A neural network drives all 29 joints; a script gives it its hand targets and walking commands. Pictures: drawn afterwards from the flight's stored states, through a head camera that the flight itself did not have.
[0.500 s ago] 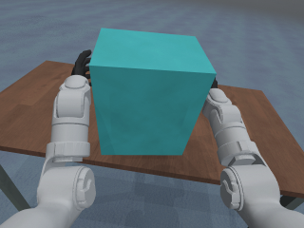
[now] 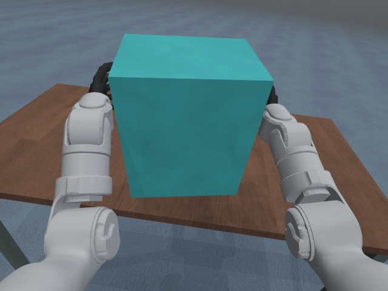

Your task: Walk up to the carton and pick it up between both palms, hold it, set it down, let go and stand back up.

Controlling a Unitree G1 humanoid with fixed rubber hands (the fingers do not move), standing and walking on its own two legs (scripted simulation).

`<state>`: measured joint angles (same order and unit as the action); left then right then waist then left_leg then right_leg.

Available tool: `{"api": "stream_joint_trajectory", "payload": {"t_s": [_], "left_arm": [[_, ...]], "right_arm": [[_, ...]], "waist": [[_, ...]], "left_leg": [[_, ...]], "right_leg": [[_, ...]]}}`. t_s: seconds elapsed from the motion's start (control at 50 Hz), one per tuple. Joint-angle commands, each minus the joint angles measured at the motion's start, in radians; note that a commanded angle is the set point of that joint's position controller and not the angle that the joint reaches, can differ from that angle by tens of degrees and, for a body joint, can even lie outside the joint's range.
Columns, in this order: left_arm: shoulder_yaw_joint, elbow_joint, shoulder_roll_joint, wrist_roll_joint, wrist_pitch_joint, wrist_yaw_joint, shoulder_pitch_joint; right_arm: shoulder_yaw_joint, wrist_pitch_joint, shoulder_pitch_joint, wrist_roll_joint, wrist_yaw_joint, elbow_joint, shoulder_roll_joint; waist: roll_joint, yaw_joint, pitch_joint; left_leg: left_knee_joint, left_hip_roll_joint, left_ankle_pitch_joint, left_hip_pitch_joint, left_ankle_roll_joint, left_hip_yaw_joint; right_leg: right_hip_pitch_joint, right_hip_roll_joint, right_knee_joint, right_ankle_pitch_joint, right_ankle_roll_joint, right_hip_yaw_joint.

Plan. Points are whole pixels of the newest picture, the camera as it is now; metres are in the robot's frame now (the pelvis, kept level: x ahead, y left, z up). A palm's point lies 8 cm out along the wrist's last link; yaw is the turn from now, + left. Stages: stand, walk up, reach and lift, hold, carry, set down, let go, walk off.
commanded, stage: reach and lift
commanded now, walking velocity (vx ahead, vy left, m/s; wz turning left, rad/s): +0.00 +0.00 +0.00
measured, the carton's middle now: (185, 121) +0.39 +0.00 +0.22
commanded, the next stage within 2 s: hold in 0.58 s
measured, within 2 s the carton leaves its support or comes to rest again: neither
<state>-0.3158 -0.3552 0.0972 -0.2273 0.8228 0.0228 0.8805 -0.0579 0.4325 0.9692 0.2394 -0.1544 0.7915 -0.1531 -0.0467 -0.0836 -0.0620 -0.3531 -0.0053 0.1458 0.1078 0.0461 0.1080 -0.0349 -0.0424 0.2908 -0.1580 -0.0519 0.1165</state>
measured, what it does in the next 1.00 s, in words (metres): stands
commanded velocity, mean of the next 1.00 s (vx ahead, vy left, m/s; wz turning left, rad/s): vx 0.00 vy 0.00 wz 0.00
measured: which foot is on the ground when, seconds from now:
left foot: down 0.00-1.00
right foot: down 0.00-1.00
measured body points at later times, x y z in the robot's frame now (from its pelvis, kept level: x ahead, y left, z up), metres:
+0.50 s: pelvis +0.00 +0.00 +0.00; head -0.07 +0.03 +0.44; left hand +0.39 +0.17 +0.28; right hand +0.40 -0.16 +0.29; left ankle +0.04 +0.09 -0.75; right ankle +0.01 -0.08 -0.75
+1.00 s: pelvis +0.00 +0.00 +0.00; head -0.08 +0.02 +0.44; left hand +0.39 +0.17 +0.30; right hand +0.39 -0.16 +0.31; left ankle +0.04 +0.09 -0.75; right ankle +0.01 -0.08 -0.75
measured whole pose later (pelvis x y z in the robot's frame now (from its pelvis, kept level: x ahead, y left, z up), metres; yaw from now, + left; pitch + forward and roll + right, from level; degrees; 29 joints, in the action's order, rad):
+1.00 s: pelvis +0.00 +0.00 +0.00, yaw +0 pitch -3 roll -1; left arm -0.32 -0.40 0.14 -0.20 0.93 0.03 0.99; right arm -0.03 0.58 1.11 0.31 -0.18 0.84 -0.21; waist -0.02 -0.08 -0.15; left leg -0.36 -0.01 0.14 0.16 0.05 0.11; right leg -0.08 -0.05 0.28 -0.15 -0.05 0.11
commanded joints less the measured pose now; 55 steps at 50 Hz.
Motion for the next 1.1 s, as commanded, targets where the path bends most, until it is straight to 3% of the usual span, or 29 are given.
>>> {"api": "stream_joint_trajectory", "payload": {"t_s": [0.0, 0.04, 0.06, 0.08, 0.1, 0.12, 0.18, 0.2, 0.32, 0.38, 0.42, 0.44, 0.46, 0.52, 0.62, 0.68, 0.7, 0.72, 0.74, 0.8, 0.84, 0.88, 0.92, 0.96, 0.98, 1.0, 1.04, 1.06, 1.08], "left_arm": [[0.382, 0.087, -0.525, 0.19, -0.059, -0.138, 0.781], [0.371, 0.091, -0.537, 0.183, -0.066, -0.134, 0.804], [0.405, 0.13, -0.551, 0.204, -0.072, -0.131, 0.841], [0.397, 0.123, -0.549, 0.206, -0.069, -0.129, 0.817], [0.407, 0.137, -0.55, 0.209, -0.067, -0.128, 0.811], [0.403, 0.097, -0.556, 0.203, -0.056, -0.13, 0.792], [0.372, 0.111, -0.529, 0.193, -0.039, -0.141, 0.756], [0.393, 0.145, -0.54, 0.207, -0.039, -0.141, 0.773], [0.39, 0.15, -0.534, 0.205, -0.02, -0.145, 0.824], [0.379, 0.17, -0.524, 0.213, -0.02, -0.146, 0.843], [0.385, 0.174, -0.522, 0.215, -0.019, -0.14, 0.827], [0.376, 0.154, -0.519, 0.213, -0.011, -0.144, 0.81], [0.35, 0.116, -0.502, 0.2, -0.002, -0.149, 0.792], [0.372, 0.162, -0.511, 0.191, 0.01, -0.157, 0.808], [0.404, 0.196, -0.535, 0.245, 0.01, -0.147, 0.862], [0.371, 0.168, -0.52, 0.219, 0.027, -0.146, 0.839], [0.346, 0.109, -0.506, 0.206, 0.036, -0.149, 0.82], [0.374, 0.152, -0.5, 0.226, 0.035, -0.152, 0.85], [0.351, 0.105, -0.503, 0.216, 0.039, -0.157, 0.829], [0.381, 0.127, -0.529, 0.235, 0.033, -0.155, 0.892], [0.357, 0.097, -0.52, 0.241, 0.016, -0.153, 0.929], [0.375, 0.116, -0.535, 0.24, 0.02, -0.148, 0.908], [0.351, 0.125, -0.516, 0.232, 0.022, -0.146, 0.89], [0.318, 0.057, -0.506, 0.213, 0.043, -0.157, 0.843], [0.336, 0.093, -0.513, 0.216, 0.038, -0.159, 0.855], [0.358, 0.12, -0.513, 0.232, 0.036, -0.16, 0.868], [0.373, 0.17, -0.526, 0.246, 0.035, -0.155, 0.874], [0.378, 0.174, -0.52, 0.246, 0.038, -0.151, 0.856], [0.349, 0.144, -0.505, 0.229, 0.045, -0.155, 0.853]], "right_arm": [[0.209, -0.041, 0.92, 0.108, 0.131, -0.283, 0.567], [0.196, -0.033, 0.893, 0.105, 0.131, -0.236, 0.569], [0.201, -0.038, 0.908, 0.117, 0.132, -0.269, 0.576], [0.204, -0.032, 0.893, 0.122, 0.131, -0.274, 0.562], [0.216, -0.029, 0.901, 0.125, 0.128, -0.27, 0.566], [0.214, -0.023, 0.911, 0.128, 0.124, -0.269, 0.549], [0.237, -0.003, 0.865, 0.152, 0.114, -0.281, 0.55], [0.245, -0.006, 0.899, 0.169, 0.113, -0.309, 0.551], [0.227, 0.023, 0.925, 0.175, 0.106, -0.296, 0.56], [0.256, 0.024, 0.966, 0.196, 0.104, -0.352, 0.573], [0.264, 0.039, 0.926, 0.207, 0.102, -0.335, 0.576], [0.26, 0.044, 0.917, 0.208, 0.099, -0.33, 0.564], [0.258, 0.049, 0.931, 0.207, 0.097, -0.337, 0.556], [0.249, 0.061, 0.91, 0.207, 0.095, -0.314, 0.543], [0.246, 0.072, 0.952, 0.226, 0.105, -0.36, 0.559], [0.23, 0.091, 0.936, 0.215, 0.108, -0.311, 0.535], [0.214, 0.102, 0.931, 0.206, 0.113, -0.263, 0.51], [0.224, 0.099, 0.938, 0.212, 0.114, -0.279, 0.523], [0.221, 0.103, 0.953, 0.206, 0.112, -0.287, 0.523], [0.194, 0.105, 0.977, 0.205, 0.117, -0.281, 0.529], [0.188, 0.101, 1.016, 0.202, 0.124, -0.26, 0.547], [0.199, 0.103, 0.987, 0.208, 0.122, -0.266, 0.54], [0.207, 0.111, 0.972, 0.224, 0.12, -0.244, 0.544], [0.202, 0.118, 0.979, 0.228, 0.114, -0.25, 0.515], [0.208, 0.117, 0.981, 0.236, 0.118, -0.246, 0.515], [0.207, 0.118, 0.955, 0.231, 0.116, -0.249, 0.518], [0.236, 0.117, 0.969, 0.26, 0.118, -0.313, 0.536], [0.231, 0.128, 0.94, 0.257, 0.116, -0.287, 0.524], [0.24, 0.133, 0.949, 0.264, 0.114, -0.291, 0.516]], "waist": [[0.067, 0.01, -0.383], [0.084, 0.007, -0.396], [0.102, -0.014, -0.474], [0.11, -0.01, -0.478], [0.09, -0.008, -0.483], [0.101, -0.02, -0.459], [0.058, -0.006, -0.437], [0.072, -0.008, -0.469], [0.095, -0.018, -0.42], [0.075, 0.008, -0.483], [0.085, 0.004, -0.465], [0.087, -0.003, -0.448], [0.071, 0.014, -0.424], [0.101, -0.011, -0.423], [0.09, -0.007, -0.481], [0.105, -0.003, -0.419], [0.091, 0.0, -0.375], [0.083, -0.006, -0.408], [0.063, 0.003, -0.392], [0.124, -0.016, -0.421], [0.093, -0.003, -0.437], [0.115, -0.01, -0.462], [0.084, 0.007, -0.471], [0.086, 0.009, -0.4], [0.092, 0.011, -0.411], [0.1, -0.016, -0.437], [0.098, 0.0, -0.515], [0.108, -0.016, -0.482], [0.088, 0.005, -0.449]], "left_leg": [[0.046, -0.002, -0.093, -0.144, -0.023, -0.106], [0.043, -0.006, -0.103, -0.16, -0.032, -0.107], [0.024, -0.003, -0.145, -0.19, -0.039, -0.115], [0.022, -0.01, -0.167, -0.217, -0.042, -0.126], [0.004, -0.004, -0.226, -0.229, -0.051, -0.12], [0.003, -0.008, -0.223, -0.23, -0.058, -0.126], [0.009, 0.004, -0.23, -0.179, -0.041, -0.113], [0.008, 0.0, -0.242, -0.188, -0.05, -0.117], [0.011, 0.001, -0.177, -0.16, -0.048, -0.119], [0.011, 0.002, -0.174, -0.143, -0.039, -0.12], [0.013, 0.01, -0.206, -0.159, -0.038, -0.114], [0.008, 0.006, -0.205, -0.158, -0.041, -0.117], [0.014, 0.01, -0.182, -0.141, -0.036, -0.109], [0.014, 0.006, -0.17, -0.145, -0.045, -0.118], [0.018, -0.003, -0.167, -0.143, -0.046, -0.131], [0.032, -0.005, -0.144, -0.124, -0.044, -0.126], [0.044, -0.016, -0.108, -0.113, -0.044, -0.134], [0.041, -0.015, -0.109, -0.109, -0.042, -0.131], [0.041, -0.009, -0.073, -0.104, -0.042, -0.126], [0.057, -0.016, -0.036, -0.088, -0.054, -0.142], [0.062, -0.019, -0.005, -0.058, -0.039, -0.14], [0.039, -0.008, -0.087, -0.093, -0.05, -0.137], [0.023, -0.006, -0.138, -0.112, -0.05, -0.127], [0.05, -0.016, -0.093, -0.081, -0.049, -0.13], [0.05, -0.019, -0.107, -0.079, -0.048, -0.14], [0.043, -0.014, -0.124, -0.094, -0.058, -0.134], [0.017, -0.013, -0.206, -0.124, -0.059, -0.136], [0.01, -0.013, -0.225, -0.141, -0.067, -0.138], [0.019, -0.019, -0.198, -0.121, -0.062, -0.144]], "right_leg": [[-0.016, 0.015, -0.039, 0.102, 0.085, -0.087], [-0.032, 0.004, -0.043, 0.097, 0.079, -0.085], [-0.023, 0.004, -0.034, 0.128, 0.081, -0.083], [-0.023, 0.002, -0.031, 0.15, 0.075, -0.084], [-0.015, -0.004, -0.025, 0.197, 0.08, -0.084], [-0.015, -0.005, -0.031, 0.186, 0.078, -0.087], [0.016, -0.001, -0.032, 0.23, 0.09, -0.091], [0.025, -0.004, -0.024, 0.226, 0.088, -0.086], [-0.008, 0.006, -0.043, 0.17, 0.086, -0.1], [0.047, 0.001, -0.035, 0.187, 0.094, -0.101], [0.03, 0.0, -0.028, 0.233, 0.094, -0.107], [0.026, 0.001, -0.026, 0.232, 0.091, -0.105], [0.021, 0.008, -0.034, 0.221, 0.095, -0.113], [0.027, 0.005, -0.039, 0.176, 0.086, -0.111], [0.0, -0.004, -0.031, 0.167, 0.083, -0.107], [-0.011, -0.006, -0.038, 0.132, 0.078, -0.106], [-0.027, -0.007, -0.047, 0.098, 0.075, -0.106], [-0.008, 0.0, -0.048, 0.102, 0.074, -0.107], [-0.021, 0.003, -0.054, 0.076, 0.079, -0.116], [-0.01, -0.004, -0.035, 0.057, 0.068, -0.111], [-0.023, 0.003, -0.042, 0.039, 0.07, -0.121], [-0.021, 0.004, -0.033, 0.105, 0.068, -0.121], [-0.007, -0.008, -0.035, 0.138, 0.074, -0.115], [0.007, -0.006, -0.043, 0.107, 0.07, -0.11], [0.01, -0.003, -0.039, 0.111, 0.067, -0.116], [0.006, -0.008, -0.034, 0.132, 0.068, -0.111], [0.015, -0.016, -0.027, 0.196, 0.07, -0.111], [0.002, -0.014, -0.029, 0.207, 0.068, -0.115], [0.007, -0.012, -0.036, 0.19, 0.072, -0.114]]}}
